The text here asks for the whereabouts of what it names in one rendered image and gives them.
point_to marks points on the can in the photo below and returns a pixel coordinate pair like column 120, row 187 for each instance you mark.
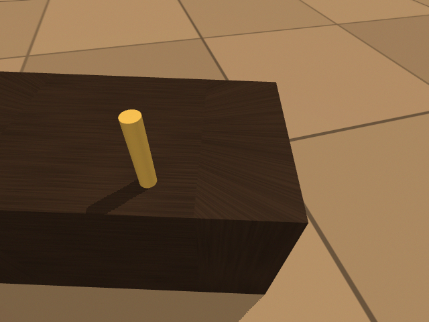
column 133, row 129

